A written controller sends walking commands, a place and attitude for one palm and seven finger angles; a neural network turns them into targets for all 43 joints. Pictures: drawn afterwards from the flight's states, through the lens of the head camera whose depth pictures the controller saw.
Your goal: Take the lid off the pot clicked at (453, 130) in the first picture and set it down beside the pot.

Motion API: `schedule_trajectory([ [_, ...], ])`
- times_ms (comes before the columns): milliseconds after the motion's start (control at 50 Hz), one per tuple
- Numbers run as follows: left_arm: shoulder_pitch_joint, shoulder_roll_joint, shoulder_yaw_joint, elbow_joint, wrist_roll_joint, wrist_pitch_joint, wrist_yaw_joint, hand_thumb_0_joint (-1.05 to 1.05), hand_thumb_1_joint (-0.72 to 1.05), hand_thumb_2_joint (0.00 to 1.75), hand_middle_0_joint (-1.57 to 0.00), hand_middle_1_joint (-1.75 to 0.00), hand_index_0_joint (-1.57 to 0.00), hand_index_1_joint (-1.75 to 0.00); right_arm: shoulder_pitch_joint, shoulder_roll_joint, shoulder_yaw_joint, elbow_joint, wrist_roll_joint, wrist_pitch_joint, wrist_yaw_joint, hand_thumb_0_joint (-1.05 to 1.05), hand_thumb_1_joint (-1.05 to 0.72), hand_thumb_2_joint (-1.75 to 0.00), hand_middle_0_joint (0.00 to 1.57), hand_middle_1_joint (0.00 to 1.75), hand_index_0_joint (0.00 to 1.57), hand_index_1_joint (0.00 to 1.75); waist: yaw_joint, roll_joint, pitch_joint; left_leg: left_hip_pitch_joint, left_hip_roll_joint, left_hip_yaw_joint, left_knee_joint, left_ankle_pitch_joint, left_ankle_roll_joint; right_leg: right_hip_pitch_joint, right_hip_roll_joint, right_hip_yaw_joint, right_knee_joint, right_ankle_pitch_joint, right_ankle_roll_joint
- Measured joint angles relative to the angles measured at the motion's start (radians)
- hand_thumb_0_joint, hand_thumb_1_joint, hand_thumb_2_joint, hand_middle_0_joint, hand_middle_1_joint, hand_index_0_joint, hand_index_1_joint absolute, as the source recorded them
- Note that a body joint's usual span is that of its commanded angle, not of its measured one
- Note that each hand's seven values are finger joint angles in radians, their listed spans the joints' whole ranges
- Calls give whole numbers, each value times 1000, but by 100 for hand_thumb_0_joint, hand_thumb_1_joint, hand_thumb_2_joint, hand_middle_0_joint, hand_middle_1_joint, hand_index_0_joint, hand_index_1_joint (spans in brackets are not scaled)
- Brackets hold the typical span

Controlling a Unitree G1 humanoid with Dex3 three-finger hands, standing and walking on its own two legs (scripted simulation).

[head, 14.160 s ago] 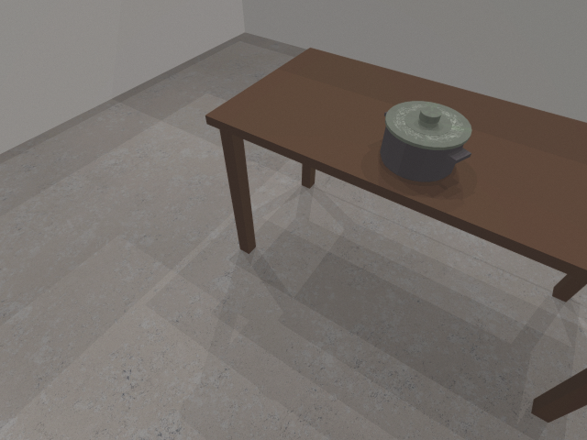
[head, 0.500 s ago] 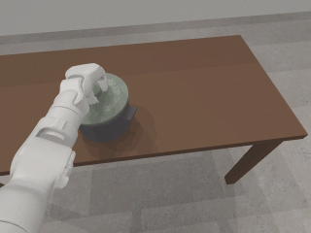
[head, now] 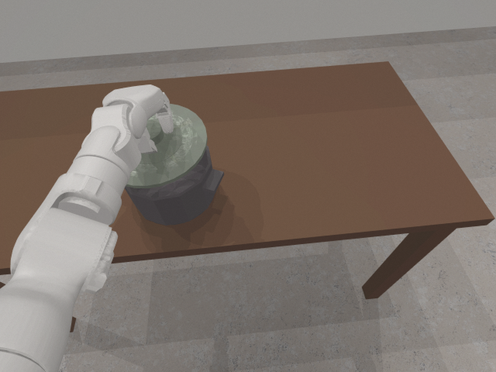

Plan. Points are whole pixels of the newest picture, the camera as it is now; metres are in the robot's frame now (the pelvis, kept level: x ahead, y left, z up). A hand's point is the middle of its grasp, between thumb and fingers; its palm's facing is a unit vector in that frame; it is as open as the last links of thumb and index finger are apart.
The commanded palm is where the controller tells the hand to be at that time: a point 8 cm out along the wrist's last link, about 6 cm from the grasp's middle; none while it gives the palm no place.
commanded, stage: lift the lid straight up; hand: left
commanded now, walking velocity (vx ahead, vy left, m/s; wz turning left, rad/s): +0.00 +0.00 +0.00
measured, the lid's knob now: (149, 133) +0.51 +0.15 +0.09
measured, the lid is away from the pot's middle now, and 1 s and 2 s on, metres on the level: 0.01 0.00 0.11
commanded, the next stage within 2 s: move the lid sideways beside the pot in 1.00 s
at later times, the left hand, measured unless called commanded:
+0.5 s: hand (138, 115) +0.49 +0.14 +0.15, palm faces -0.32 -0.07 -0.94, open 7.4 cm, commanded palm +0.50 +0.15 +0.23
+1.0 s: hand (137, 99) +0.49 +0.14 +0.18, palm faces -0.33 -0.07 -0.94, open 7.4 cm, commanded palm +0.50 +0.14 +0.25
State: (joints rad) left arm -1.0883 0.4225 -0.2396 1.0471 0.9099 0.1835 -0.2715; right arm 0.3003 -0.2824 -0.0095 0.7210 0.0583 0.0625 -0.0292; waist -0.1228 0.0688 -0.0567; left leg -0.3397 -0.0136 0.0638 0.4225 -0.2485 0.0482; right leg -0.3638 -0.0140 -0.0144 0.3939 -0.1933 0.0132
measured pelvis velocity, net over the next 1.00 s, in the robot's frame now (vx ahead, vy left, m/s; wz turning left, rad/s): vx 0.00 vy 0.01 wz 0.00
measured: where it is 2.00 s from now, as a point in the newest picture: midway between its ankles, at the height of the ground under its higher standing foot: outside the picture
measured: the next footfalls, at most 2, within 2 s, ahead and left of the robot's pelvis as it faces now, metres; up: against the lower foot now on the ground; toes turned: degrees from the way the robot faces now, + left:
none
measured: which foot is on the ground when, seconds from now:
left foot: down 0.00-1.00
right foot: down 0.00-1.00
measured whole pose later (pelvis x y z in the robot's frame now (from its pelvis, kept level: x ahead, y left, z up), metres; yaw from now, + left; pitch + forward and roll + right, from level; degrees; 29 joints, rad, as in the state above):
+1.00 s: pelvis +0.00 +0.01 +0.00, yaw +0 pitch +8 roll -1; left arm -1.26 0.43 -0.25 1.07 0.92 0.24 -0.41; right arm 0.31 -0.29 0.01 0.72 0.05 0.04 -0.02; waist -0.12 0.07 -0.05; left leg -0.29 -0.03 0.06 0.37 -0.22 0.06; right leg -0.32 -0.03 -0.01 0.34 -0.17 0.02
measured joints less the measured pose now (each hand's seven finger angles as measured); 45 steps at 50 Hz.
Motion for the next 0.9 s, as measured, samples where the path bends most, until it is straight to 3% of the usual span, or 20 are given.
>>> schedule_trajectory([
  [320, -42, 4, 21, -3, 9, 18, -29, 3, 26, 66, -61, -97, -70, -100, 17, 3, 9, 5, -4, -2, 9, 1, -91, -89, 20, 30, 20, 30, -4, 4, 0, 27, -7, 9, -25, 11, 7, 23, -5, 10, -21, 12, 6],
  [900, -161, 16, -25, -1, 12, 53, -126, 3, 25, 66, -61, -97, -70, -100, 21, -7, 9, -5, -8, -31, 11, 1, -91, -89, 20, 30, 20, 30, 5, 0, 7, 45, -15, -4, -54, 31, 9, 46, -13, -1, -50, 27, 9],
])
